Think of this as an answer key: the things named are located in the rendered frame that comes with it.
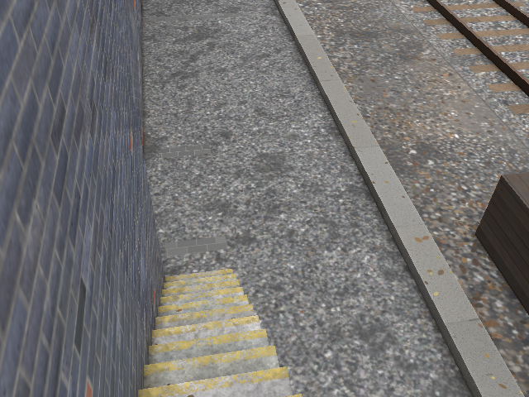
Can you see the stairs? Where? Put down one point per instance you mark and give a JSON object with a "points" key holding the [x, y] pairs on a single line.
{"points": [[207, 342]]}

